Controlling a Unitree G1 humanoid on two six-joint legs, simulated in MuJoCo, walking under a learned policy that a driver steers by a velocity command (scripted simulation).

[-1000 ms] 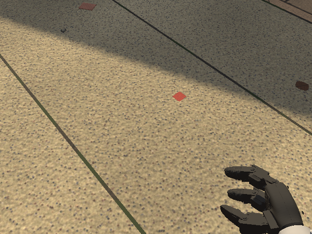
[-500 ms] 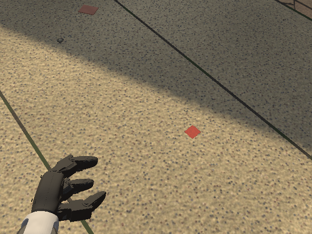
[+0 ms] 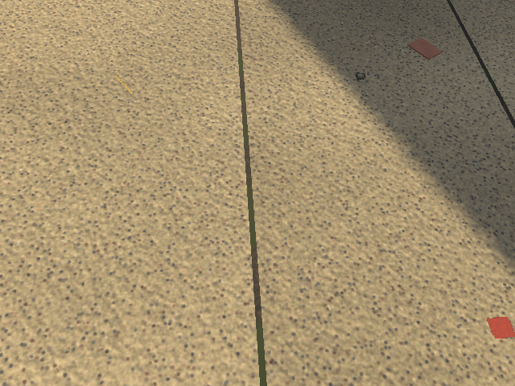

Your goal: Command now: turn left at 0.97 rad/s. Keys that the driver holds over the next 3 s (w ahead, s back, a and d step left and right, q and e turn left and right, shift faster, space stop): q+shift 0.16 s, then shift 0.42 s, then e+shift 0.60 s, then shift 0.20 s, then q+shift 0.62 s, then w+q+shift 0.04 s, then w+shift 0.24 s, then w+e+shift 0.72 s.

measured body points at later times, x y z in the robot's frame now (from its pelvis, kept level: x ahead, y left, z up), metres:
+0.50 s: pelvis +0.04 -0.02 +0.01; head +0.06 -0.03 +0.46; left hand +0.10 +0.28 -0.08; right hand +0.29 -0.23 -0.08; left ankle -0.02 +0.10 -0.66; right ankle +0.08 -0.13 -0.73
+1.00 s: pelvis +0.02 -0.03 +0.00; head +0.07 -0.04 +0.45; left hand +0.15 +0.27 -0.09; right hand +0.20 -0.30 -0.10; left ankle -0.03 +0.11 -0.73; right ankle +0.04 -0.14 -0.70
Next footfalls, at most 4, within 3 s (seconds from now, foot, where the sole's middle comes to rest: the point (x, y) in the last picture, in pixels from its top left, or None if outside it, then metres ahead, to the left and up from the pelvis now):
0.38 right None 0.12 -0.11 -0.77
0.70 left None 0.01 0.12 -0.77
1.04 right None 0.08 -0.15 -0.77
1.52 left None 0.15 0.07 -0.77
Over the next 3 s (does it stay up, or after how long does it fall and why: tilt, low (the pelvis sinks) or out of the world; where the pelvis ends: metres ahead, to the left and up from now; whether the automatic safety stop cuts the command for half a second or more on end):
stays up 0.57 0.09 -0.03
